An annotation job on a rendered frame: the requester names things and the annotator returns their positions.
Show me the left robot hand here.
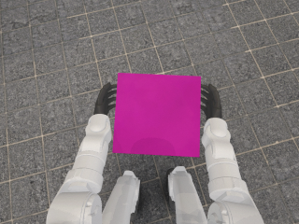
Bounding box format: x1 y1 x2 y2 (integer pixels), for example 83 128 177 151
93 82 117 115

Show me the robot right thigh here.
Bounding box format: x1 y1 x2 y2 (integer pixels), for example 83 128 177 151
168 171 207 224

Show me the left robot forearm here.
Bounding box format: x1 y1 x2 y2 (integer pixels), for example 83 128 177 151
46 114 112 224

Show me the left robot upper arm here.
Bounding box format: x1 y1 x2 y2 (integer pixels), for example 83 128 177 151
47 191 103 224

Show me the left robot shin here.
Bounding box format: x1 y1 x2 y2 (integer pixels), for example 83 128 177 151
117 170 136 213

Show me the right robot upper arm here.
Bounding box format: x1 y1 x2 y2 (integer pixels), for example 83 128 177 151
207 200 263 224

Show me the right robot forearm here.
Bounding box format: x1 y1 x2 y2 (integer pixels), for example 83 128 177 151
201 118 264 224

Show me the right robot hand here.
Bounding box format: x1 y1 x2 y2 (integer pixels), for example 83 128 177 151
200 83 222 120

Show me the carton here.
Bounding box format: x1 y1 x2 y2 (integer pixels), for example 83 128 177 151
112 73 201 158

